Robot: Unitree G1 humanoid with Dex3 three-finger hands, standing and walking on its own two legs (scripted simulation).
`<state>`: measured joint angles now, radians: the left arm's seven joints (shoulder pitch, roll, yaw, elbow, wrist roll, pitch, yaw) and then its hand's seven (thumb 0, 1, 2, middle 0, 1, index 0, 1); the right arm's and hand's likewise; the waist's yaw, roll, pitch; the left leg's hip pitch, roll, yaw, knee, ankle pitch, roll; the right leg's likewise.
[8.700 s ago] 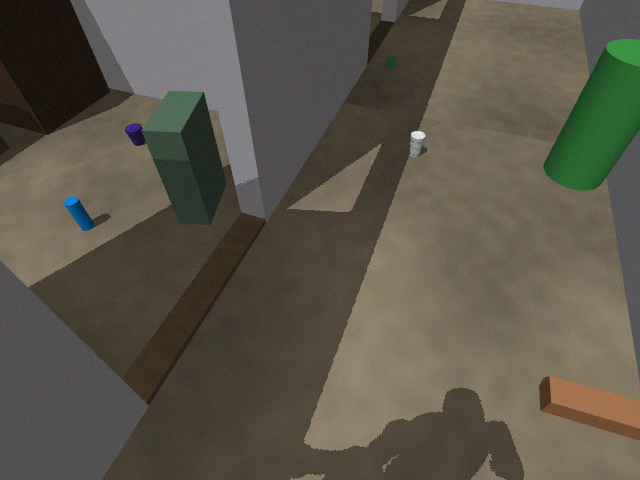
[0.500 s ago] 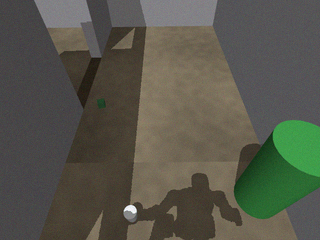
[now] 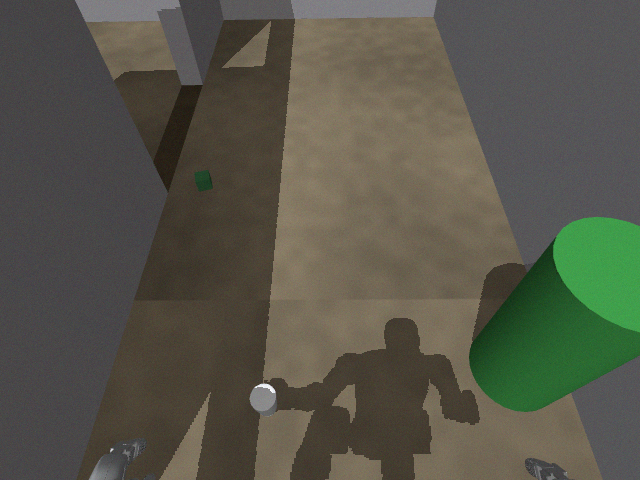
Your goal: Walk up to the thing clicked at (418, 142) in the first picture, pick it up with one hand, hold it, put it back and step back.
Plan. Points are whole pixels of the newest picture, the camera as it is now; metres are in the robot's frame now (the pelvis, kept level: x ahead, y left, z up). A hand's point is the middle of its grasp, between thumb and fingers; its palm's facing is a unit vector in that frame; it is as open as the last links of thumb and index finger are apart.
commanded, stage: go down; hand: left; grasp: from the side
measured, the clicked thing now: (265, 402) +0.37 +0.19 -0.72
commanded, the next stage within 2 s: none
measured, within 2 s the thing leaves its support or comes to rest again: neither
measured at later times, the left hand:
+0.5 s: hand (156, 466) +0.15 +0.26 -0.19, palm faces -0.02 -0.92 -0.38, open 14.7 cm
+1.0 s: hand (154, 473) +0.15 +0.27 -0.21, palm faces -0.05 -0.91 -0.42, open 15.1 cm
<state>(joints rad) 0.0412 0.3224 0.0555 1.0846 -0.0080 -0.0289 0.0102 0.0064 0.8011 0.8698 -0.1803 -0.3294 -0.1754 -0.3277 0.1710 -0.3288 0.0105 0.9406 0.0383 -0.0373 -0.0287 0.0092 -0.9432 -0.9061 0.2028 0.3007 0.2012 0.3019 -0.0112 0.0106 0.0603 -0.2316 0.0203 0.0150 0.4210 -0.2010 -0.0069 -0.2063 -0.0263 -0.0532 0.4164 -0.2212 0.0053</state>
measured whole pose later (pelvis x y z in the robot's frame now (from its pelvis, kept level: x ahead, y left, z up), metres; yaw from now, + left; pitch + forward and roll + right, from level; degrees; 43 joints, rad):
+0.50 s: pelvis +0.00 +0.01 -0.05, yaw -1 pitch +12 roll -1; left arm 0.16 0.32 0.17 0.66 0.11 0.15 -0.01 0.00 -0.30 0.63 -0.05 -0.60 -0.06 -0.59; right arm 0.23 -0.25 -0.03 0.64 0.01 -0.13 -0.04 0.01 -0.86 -0.89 0.20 0.30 0.20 0.30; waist -0.02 0.00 -0.06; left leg -0.69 0.04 0.01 0.91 -0.43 0.00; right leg -0.66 -0.02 -0.04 0.88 -0.43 0.01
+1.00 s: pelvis +0.00 +0.01 -0.09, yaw -1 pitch +17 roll -3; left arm 0.31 0.34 0.18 0.35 0.11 0.24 -0.03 -0.01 -0.35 0.59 -0.04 -0.54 -0.05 -0.54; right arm 0.23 -0.23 -0.01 0.55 -0.01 -0.19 -0.07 0.01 -0.84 -0.88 0.21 0.30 0.20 0.30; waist -0.04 0.01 -0.12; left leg -0.93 0.05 -0.01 1.17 -0.53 0.00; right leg -0.88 -0.02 -0.06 1.12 -0.53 0.01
